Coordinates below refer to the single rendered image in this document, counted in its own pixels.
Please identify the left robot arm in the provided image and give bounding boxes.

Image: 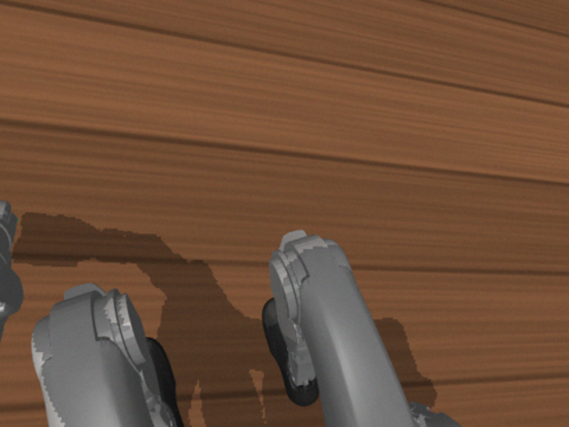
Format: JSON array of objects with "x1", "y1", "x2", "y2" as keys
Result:
[{"x1": 0, "y1": 200, "x2": 23, "y2": 342}]

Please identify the right robot foot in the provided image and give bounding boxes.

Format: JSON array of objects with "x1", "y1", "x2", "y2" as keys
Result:
[{"x1": 262, "y1": 298, "x2": 319, "y2": 407}]

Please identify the left robot foot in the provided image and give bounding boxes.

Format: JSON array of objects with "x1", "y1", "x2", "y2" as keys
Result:
[{"x1": 146, "y1": 337, "x2": 184, "y2": 427}]

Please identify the right robot hand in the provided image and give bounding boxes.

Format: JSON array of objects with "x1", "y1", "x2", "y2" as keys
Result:
[{"x1": 408, "y1": 401, "x2": 462, "y2": 427}]

